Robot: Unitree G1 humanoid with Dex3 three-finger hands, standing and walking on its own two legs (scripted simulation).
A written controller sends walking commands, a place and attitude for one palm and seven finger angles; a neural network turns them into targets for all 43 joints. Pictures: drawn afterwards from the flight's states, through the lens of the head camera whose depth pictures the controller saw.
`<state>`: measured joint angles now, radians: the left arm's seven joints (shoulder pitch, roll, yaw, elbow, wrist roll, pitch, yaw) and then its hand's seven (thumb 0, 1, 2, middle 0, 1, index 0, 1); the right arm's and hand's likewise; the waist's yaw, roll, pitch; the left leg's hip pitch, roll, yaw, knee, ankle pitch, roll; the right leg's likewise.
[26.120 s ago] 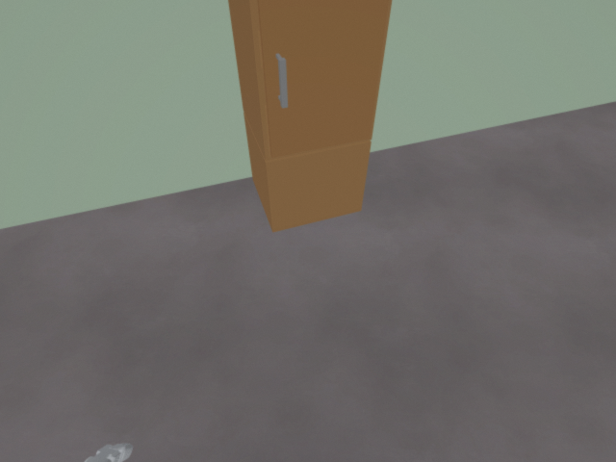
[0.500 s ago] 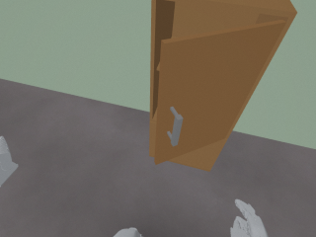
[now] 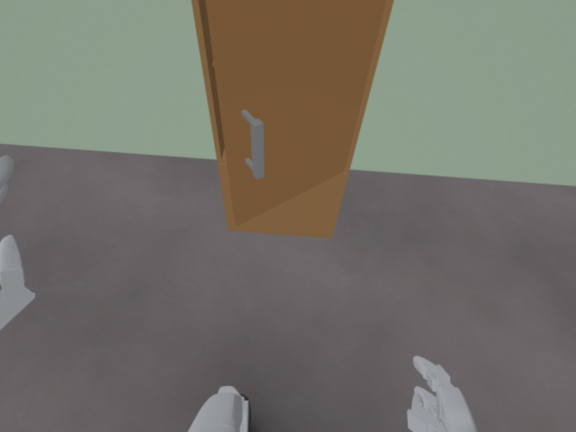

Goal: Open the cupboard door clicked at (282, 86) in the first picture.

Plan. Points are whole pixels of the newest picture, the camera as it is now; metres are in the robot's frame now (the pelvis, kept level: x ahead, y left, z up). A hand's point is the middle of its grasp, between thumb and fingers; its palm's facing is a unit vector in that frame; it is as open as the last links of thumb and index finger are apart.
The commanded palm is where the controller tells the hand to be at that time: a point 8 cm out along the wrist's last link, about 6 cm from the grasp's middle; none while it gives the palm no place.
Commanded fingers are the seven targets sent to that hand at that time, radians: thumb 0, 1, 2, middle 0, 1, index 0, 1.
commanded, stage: stop stepping back and stand still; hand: left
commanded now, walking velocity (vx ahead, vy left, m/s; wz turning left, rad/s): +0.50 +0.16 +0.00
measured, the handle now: (252, 145) +0.66 +0.12 -0.03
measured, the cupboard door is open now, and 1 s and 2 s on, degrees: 39 39 39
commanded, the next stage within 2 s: let the arm hang, fingers relaxed in 1.58 s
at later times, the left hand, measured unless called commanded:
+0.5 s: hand (14, 416) +0.11 +0.20 +0.20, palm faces +0.41 -0.75 -0.52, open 7.4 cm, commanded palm +0.08 +0.24 +0.19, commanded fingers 0.00 0.90 0.90 -0.20 -0.30 -0.20 -0.30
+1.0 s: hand out of the picture +0.12 +0.24 +0.20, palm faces +0.47 -0.76 -0.46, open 7.4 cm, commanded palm +0.07 +0.27 +0.19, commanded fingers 0.00 0.90 0.90 -0.20 -0.30 -0.20 -0.30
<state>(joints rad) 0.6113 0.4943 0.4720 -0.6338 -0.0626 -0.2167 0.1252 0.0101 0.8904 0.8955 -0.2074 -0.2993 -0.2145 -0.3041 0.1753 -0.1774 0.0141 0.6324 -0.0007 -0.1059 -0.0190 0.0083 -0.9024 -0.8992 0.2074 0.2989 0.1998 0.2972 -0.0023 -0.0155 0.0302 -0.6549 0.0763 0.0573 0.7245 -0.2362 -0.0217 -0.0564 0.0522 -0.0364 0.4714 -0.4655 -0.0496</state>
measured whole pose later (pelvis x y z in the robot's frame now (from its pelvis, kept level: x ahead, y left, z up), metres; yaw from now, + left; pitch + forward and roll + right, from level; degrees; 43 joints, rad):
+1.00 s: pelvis -0.08 -0.02 +0.01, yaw -2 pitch -1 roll +0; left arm 0.53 0.41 0.45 -0.44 -0.01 -0.23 0.17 0.01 0.89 0.90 -0.21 -0.30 -0.22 -0.30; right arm 0.25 -0.20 0.00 0.62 0.01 -0.12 -0.06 0.01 -0.90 -0.90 0.20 0.30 0.20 0.30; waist -0.01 0.00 -0.03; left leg -0.17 0.01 0.05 0.52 -0.33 0.01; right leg -0.28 0.03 -0.09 0.49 -0.19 -0.06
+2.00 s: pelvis -0.11 -0.01 +0.01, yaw -2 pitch -1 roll +1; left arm 0.25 0.17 -0.01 0.81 0.02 0.05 0.01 -0.01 0.95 0.89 -0.20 -0.30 -0.21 -0.30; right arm 0.23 -0.25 0.00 0.92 -0.03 0.01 0.01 0.01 -0.91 -0.90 0.20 0.30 0.20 0.30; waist -0.03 -0.04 0.09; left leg -0.21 -0.03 0.07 0.53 -0.29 0.04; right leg -0.35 -0.01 -0.06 0.54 -0.18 -0.05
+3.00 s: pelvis -0.06 -0.01 +0.02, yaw -1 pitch -1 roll +0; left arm 0.21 0.18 0.01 1.15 0.01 -0.02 0.02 0.00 0.91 0.90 -0.20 -0.30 -0.20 -0.30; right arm 0.26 -0.19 0.00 1.14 -0.02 -0.01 -0.03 0.00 -0.91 -0.90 0.20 0.30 0.19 0.30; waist -0.01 0.02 0.06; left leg -0.06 -0.02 0.05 0.35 -0.27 0.03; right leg -0.19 0.02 -0.08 0.37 -0.15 -0.05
